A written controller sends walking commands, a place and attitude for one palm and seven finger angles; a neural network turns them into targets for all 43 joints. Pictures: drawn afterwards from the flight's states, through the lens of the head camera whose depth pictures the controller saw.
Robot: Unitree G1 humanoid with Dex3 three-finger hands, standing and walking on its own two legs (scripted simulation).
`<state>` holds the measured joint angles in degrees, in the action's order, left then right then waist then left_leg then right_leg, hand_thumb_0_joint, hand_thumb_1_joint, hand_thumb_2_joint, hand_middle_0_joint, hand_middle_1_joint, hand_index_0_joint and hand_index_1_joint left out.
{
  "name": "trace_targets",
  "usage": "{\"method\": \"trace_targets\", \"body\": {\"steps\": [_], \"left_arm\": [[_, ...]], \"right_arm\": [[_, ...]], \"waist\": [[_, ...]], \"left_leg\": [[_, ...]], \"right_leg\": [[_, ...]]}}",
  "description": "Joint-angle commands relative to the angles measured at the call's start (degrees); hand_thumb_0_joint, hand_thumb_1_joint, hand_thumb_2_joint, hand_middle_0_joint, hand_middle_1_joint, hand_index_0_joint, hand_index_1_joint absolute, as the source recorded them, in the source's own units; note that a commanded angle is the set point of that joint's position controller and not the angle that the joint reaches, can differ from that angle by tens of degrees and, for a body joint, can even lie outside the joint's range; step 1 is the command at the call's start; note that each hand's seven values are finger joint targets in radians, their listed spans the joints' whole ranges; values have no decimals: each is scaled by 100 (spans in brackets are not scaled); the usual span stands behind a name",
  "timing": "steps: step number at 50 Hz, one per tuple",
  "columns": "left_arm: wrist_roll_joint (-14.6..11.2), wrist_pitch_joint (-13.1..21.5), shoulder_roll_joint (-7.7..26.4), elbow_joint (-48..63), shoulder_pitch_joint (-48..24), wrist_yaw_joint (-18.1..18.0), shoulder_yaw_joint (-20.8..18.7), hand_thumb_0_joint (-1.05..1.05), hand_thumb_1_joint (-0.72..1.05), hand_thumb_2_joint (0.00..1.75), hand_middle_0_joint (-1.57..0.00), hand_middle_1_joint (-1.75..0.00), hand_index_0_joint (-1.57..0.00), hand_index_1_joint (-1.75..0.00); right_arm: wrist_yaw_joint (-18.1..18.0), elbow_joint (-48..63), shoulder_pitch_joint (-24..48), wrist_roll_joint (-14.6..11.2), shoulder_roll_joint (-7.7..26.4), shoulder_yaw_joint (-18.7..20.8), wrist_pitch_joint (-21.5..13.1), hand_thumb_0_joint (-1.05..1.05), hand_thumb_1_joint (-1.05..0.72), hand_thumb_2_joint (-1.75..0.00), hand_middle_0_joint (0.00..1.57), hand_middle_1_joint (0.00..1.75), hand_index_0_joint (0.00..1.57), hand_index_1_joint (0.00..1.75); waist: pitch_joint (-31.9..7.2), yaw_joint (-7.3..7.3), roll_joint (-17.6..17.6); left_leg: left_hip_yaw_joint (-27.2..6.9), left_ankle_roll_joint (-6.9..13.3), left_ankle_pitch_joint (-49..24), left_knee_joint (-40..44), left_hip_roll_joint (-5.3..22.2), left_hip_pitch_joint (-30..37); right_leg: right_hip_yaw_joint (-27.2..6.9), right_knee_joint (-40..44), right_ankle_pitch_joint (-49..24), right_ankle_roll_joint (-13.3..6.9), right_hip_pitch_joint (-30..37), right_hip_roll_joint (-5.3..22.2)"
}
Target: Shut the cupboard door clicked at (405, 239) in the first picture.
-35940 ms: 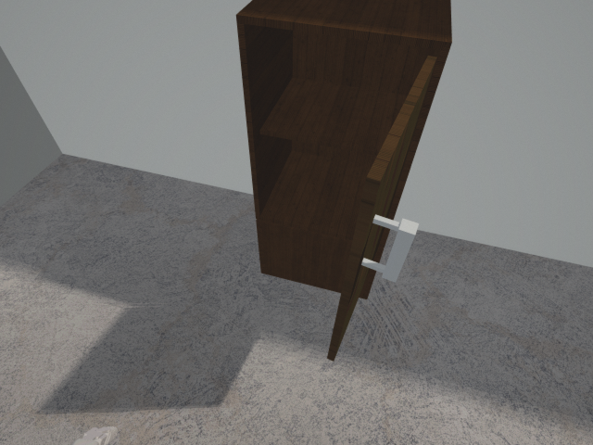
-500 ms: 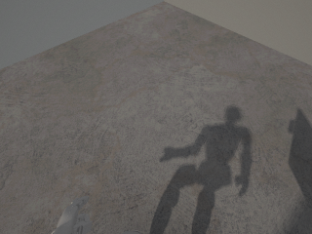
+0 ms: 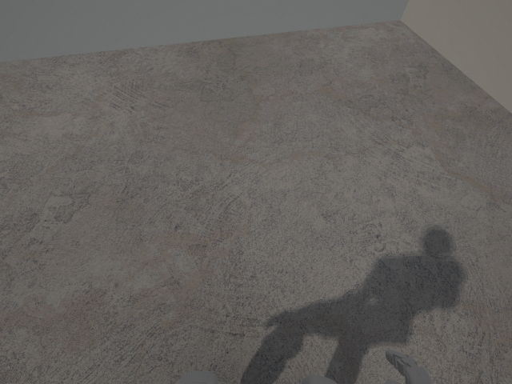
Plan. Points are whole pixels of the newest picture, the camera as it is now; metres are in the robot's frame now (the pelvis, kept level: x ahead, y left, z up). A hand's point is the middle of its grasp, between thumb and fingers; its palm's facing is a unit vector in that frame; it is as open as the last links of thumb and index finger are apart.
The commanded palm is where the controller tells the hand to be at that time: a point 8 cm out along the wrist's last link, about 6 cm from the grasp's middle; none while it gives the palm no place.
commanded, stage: turn to face it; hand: left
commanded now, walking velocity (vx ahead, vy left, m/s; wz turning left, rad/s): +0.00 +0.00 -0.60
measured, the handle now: out of the picture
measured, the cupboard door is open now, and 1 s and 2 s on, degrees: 50 50 50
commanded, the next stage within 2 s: none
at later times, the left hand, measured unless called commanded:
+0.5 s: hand out of the picture +0.08 +0.17 -0.16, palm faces -0.15 -0.97 -0.18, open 7.4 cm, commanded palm none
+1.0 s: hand (217, 321) +0.23 +0.09 -0.13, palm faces -0.53 -0.79 -0.29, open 7.4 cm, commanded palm none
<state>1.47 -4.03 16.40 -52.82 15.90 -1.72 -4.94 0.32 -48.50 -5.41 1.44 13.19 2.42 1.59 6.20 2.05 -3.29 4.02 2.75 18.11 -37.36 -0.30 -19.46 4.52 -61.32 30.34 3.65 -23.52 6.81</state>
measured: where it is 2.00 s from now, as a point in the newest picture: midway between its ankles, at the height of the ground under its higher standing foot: outside the picture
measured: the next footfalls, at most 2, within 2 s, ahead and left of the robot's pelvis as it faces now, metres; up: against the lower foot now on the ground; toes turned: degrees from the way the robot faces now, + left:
right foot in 0.24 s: +0.06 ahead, -0.14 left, +0.00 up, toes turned -8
left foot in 0.54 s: +0.08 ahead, +0.11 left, +0.00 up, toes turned -15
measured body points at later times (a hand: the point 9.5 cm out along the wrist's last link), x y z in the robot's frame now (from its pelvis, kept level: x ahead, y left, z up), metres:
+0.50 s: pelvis +0.02 +0.00 +0.01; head +0.07 +0.00 +0.46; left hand +0.09 +0.22 -0.15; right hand +0.03 -0.27 -0.13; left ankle +0.03 +0.11 -0.70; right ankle +0.02 -0.13 -0.72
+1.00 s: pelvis +0.00 -0.02 +0.01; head +0.04 -0.06 +0.45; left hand +0.26 +0.13 -0.11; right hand -0.10 -0.27 -0.15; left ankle +0.05 +0.12 -0.66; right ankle -0.05 -0.11 -0.72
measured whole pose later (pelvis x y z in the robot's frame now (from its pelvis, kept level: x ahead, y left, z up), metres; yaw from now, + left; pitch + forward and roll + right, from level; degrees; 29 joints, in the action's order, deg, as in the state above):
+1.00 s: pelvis +0.00 -0.02 +0.01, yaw -33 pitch +0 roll +0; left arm 1.3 -1.9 13.3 -48.4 6.2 0.4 -3.1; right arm -1.2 -52.9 -11.7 1.0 15.0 3.1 4.0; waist 6.7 -1.6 3.3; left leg 3.2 -4.2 28.9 -61.4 5.8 -25.0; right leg 0.9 -33.1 17.6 -1.5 -15.6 -1.1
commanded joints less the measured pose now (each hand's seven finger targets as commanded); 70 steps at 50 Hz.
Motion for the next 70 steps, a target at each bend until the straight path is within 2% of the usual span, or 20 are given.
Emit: {"method": "trace_targets", "body": {"steps": [1, 10, 13, 14, 17, 24, 25, 27, 28, 33, 42, 43, 45, 47, 51, 61, 62, 64, 65, 70], "left_arm": [[-30, 178, 63, 216, 160, 81, 79, 0, 90, 90, -20, -30, -20, -30], [25, 183, -54, -116, 597, 180, 82, 0, 90, 90, -20, -30, -20, -30], [74, 290, 681, 44, 447, 137, -60, 0, 90, 90, -20, -30, -20, -30], [46, 344, 664, 18, 534, 90, -116, 0, 90, 90, -20, -30, -20, -30], [23, 322, 451, 82, 219, 29, -170, 0, 90, 90, -20, -30, -20, -30], [-3, 210, 510, 245, -256, 66, -272, 0, 90, 90, -20, -30, -20, -30], [-47, 182, 371, 315, -417, 86, -239, 0, 90, 90, -20, -30, -20, -30], [-87, 166, -23, 587, -467, 195, -120, 0, 90, 90, -20, -30, -20, -30], [-13, 122, 153, 614, -654, 196, -134, 0, 90, 90, -20, -30, -20, -30], [-40, 28, 75, 552, -814, 381, -100, 0, 90, 90, -20, -30, -20, -30], [-42, 147, 195, 743, -867, 395, -12, 0, 90, 90, -20, -30, -20, -30], [-21, 197, 415, 639, -503, 366, -51, 0, 90, 90, -20, -30, -20, -30], [-21, 301, 1346, 419, 174, 227, -212, 0, 90, 90, -20, -30, -20, -30], [-40, 287, 1149, 528, -88, 93, -229, 0, 90, 90, -20, -30, -20, -30], [-24, 276, 797, 805, -765, 100, -119, 0, 90, 90, -20, -30, -20, -30], [-11, 205, 825, 798, -795, 164, -233, 0, 90, 90, -20, -30, -20, -30], [-50, 180, 673, 826, -835, 170, -199, 0, 90, 90, -20, -30, -20, -30], [-101, 165, 159, 999, -582, 258, -89, 0, 90, 90, -20, -30, -20, -30], [-16, 137, 349, 955, -772, 266, -112, 0, 90, 90, -20, -30, -20, -30], [-33, 65, 194, 732, -785, 434, -127, 0, 90, 90, -20, -30, -20, -30]], "right_arm": [[-221, 122, -378, -13, 778, 69, -139, 0, -90, -90, 20, 30, 20, 30], [-203, -217, -200, -63, 794, 189, 17, 0, -90, -90, 20, 30, 20, 30], [-136, -28, -303, -111, 209, 154, 80, 0, -90, -90, 20, 30, 20, 30], [-168, 44, -36, -83, 260, 147, 116, 0, -90, -90, 20, 30, 20, 30], [-194, -24, -81, -126, 321, 182, 13, 0, -90, -90, 20, 30, 20, 30], [-265, -196, -905, -132, 135, 130, -94, 0, -90, -90, 20, 30, 20, 30], [-293, -282, -1179, -119, 293, 139, -160, 0, -90, -90, 20, 30, 20, 30], [-344, -138, -1262, 5, 1124, 256, -191, 0, -90, -90, 20, 30, 20, 30], [-350, -103, -1208, 46, 1077, 234, -188, 0, -90, -90, 20, 30, 20, 30], [-342, 29, -754, 50, 926, 157, -166, 0, -90, -90, 20, 30, 20, 30], [-204, -71, -983, 14, 1260, 309, -122, 0, -90, -90, 20, 30, 20, 30], [-158, -26, -965, -34, 1199, 322, -113, 0, -90, -90, 20, 30, 20, 30], [-131, 396, -568, -73, 605, 176, -55, 0, -90, -90, 20, 30, 20, 30], [-236, 377, -368, -82, 695, 152, 3, 0, -90, -90, 20, 30, 20, 30], [-147, 160, -544, -53, 607, 156, 75, 0, -90, -90, 20, 30, 20, 30], [-209, 241, -917, -121, 522, 154, -94, 0, -90, -90, 20, 30, 20, 30], [-236, 163, -1145, -114, 638, 162, -157, 0, -90, -90, 20, 30, 20, 30], [-271, 282, -1270, 4, 1501, 294, -195, 0, -90, -90, 20, 30, 20, 30], [-299, 250, -1260, 47, 1416, 268, -197, 0, -90, -90, 20, 30, 20, 30], [-320, 336, -821, 44, 968, 145, -198, 0, -90, -90, 20, 30, 20, 30]], "waist": [[-849, -202, 1064], [-327, -20, 875], [-239, -85, -983], [-473, 103, -1396], [-809, -21, -711], [-1044, -273, -379], [-1077, -417, -98], [-816, -408, 2102], [-667, -433, 1819], [-426, -185, 1278], [-921, -201, 1379], [-1023, -44, 1030], [-1060, 256, -1285], [-1016, 134, -1334], [-851, -221, -431], [-968, -393, -490], [-1056, -495, -226], [-1062, -451, 2270], [-978, -547, 1959], [-788, -288, 1273]], "left_leg": [[-1185, 695, -2554, 1803, 1526, 1004], [-350, 291, -515, 1293, 1450, 340], [392, -381, 1227, -694, 75, -263], [-125, -379, 1587, -1571, 109, -591], [-535, -435, 1032, -2357, 170, -1008], [-322, -489, -59, 866, 47, 564], [-436, -450, -502, 1600, 260, 1331], [-2416, 490, -1381, 2341, 2458, 1608], [-2432, 795, -1859, 2174, 2636, 1284], [-719, 553, -2775, 1757, 1867, 1138], [35, 140, -3033, 752, 1919, 1342], [264, -124, -2616, 131, 1721, 850], [432, -698, 1934, -2244, 477, -1460], [-491, -688, 1562, -3128, 607, -1931], [-350, -804, 518, -2697, 590, -1132], [-277, -651, -82, 485, 128, 405], [-387, -596, -533, 1317, 293, 1168], [-2504, 406, -1465, 2178, 2606, 1805], [-2545, 680, -1758, 2119, 2786, 1374], [-721, 451, -2814, 1687, 1872, 1390]], "right_leg": [[-519, -12, -574, -24, -381, -105], [-233, 3004, -1891, -221, 972, -549], [-2807, 4557, -2681, -1158, 717, 1058], [-3221, 4717, -2981, -1538, 979, 1120], [-2547, 4197, -3865, -1600, 1640, 782], [-2435, 3628, -3381, -1116, 1099, 263], [-2189, 3323, -2800, -859, 493, -50], [-751, 1388, 231, -280, -850, -1005], [-834, 491, 320, -221, -836, -801], [-410, 97, -354, -68, -648, -563], [102, 3018, -1403, -288, 880, -719], [-54, 3721, -2212, -383, 1689, -615], [-2571, 3956, -5738, -1401, 2767, 1554], [-2705, 3937, -5282, -1720, 2556, 1294], [-1750, 3971, -4239, -1362, 1535, 583], [-2565, 3568, -3364, -1141, 888, 243], [-2413, 3226, -2968, -880, 364, -44], [-811, 1059, 490, -266, -986, -1140], [-869, 46, 539, -199, -917, -881], [-484, -438, -406, -10, -880, -566]]}}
